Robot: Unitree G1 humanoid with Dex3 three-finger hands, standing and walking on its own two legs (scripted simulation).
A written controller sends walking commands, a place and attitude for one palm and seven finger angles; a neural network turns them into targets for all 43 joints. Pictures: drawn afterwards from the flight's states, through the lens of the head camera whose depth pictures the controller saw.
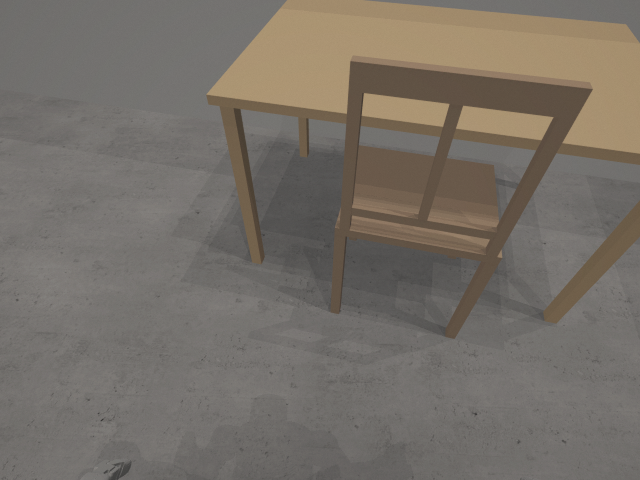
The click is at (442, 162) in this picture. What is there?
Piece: chair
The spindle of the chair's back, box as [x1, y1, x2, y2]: [418, 104, 462, 220]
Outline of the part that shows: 461,105 449,104 419,210 418,219 427,219 462,107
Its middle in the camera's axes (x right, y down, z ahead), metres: +0.26 -0.16 +0.86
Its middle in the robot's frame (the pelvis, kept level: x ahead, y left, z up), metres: +0.75 -0.22 -0.07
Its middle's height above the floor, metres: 0.70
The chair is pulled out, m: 0.00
